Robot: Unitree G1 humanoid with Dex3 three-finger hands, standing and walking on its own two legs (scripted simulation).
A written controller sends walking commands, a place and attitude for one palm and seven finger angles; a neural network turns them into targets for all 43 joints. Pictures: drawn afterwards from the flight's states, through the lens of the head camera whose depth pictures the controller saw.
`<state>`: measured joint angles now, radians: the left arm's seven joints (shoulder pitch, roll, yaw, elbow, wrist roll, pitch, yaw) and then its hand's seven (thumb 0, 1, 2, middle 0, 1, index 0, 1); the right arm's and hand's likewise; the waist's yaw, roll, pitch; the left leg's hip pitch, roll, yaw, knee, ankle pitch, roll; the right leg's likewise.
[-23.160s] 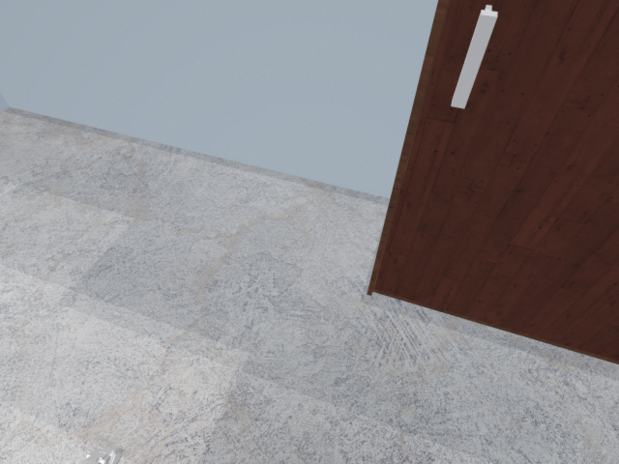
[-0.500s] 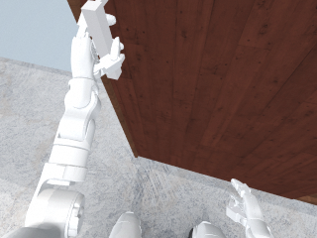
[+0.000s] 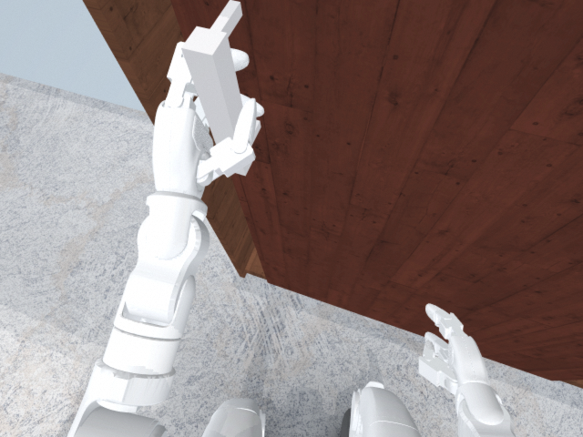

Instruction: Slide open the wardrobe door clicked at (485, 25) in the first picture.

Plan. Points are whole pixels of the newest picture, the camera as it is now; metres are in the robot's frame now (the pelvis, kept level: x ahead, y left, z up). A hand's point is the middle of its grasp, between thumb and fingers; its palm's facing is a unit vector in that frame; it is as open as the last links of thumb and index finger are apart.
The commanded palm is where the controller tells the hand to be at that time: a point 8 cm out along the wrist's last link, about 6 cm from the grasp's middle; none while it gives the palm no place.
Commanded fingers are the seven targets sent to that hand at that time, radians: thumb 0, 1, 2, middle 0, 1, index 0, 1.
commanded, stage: step sideways, sliding the door along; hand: left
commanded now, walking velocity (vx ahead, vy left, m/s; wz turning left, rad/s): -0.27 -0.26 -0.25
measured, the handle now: (235, 98) +0.42 +0.14 +0.18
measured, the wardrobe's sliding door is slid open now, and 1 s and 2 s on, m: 0.09 0.25 0.49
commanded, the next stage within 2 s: none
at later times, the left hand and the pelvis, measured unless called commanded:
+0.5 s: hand (312, 160) +0.36 +0.05 +0.17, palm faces +0.13 -0.99 -0.07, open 6.9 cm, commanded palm +0.33 +0.03 +0.17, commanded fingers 0.00 0.90 0.90 -0.45 -1.40 -0.45 -1.40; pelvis +0.00 -0.08 -0.01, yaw -3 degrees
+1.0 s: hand (410, 185) +0.35 -0.04 +0.17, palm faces +0.18 -0.98 -0.08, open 6.7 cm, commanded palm +0.31 -0.06 +0.17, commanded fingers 0.00 0.90 0.90 -0.45 -1.40 -0.45 -1.40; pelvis -0.03 -0.18 +0.00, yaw -7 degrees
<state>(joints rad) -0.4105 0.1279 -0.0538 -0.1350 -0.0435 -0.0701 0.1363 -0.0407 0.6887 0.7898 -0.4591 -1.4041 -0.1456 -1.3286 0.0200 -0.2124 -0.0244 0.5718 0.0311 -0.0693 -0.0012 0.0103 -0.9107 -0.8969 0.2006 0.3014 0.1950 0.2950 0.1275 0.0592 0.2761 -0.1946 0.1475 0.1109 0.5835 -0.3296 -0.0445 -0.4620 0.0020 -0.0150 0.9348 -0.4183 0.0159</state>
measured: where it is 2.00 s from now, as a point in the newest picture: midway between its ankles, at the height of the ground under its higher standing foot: outside the picture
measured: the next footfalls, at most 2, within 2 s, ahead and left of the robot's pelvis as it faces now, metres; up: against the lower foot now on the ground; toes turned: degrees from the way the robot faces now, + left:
right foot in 0.24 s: +0.13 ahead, -0.18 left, +0.00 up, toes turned -6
left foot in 0.44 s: +0.02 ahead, +0.09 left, +0.00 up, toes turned +5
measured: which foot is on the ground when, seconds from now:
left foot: down 0.00-0.26, up 0.28-0.42, down 0.44-0.76, up 0.78-0.90, down 0.92-1.00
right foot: up 0.00-0.22, down 0.24-0.44, up 0.46-0.72, down 0.74-0.92, up 0.94-1.00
